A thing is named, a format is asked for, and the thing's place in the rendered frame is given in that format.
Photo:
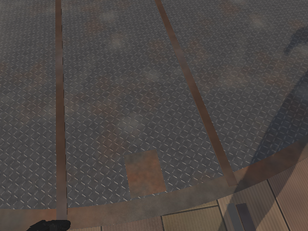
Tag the left robot hand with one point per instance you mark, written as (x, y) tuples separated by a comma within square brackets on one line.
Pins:
[(51, 225)]

